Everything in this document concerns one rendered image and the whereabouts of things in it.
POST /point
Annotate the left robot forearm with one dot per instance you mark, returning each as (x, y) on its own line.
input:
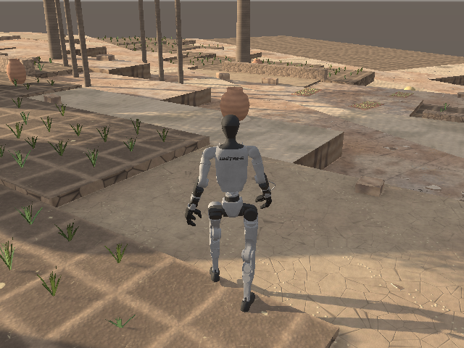
(196, 195)

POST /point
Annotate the right robot forearm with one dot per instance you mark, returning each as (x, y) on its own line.
(265, 189)

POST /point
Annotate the robot left upper arm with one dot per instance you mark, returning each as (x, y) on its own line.
(204, 167)

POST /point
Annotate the robot torso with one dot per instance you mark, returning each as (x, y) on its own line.
(231, 173)

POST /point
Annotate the robot head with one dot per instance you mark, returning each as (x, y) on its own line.
(230, 125)

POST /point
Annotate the robot left hand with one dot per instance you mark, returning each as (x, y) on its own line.
(189, 216)

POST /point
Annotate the robot right hand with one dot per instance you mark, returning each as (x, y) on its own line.
(261, 198)

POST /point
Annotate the robot right upper arm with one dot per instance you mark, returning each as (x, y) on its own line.
(254, 153)

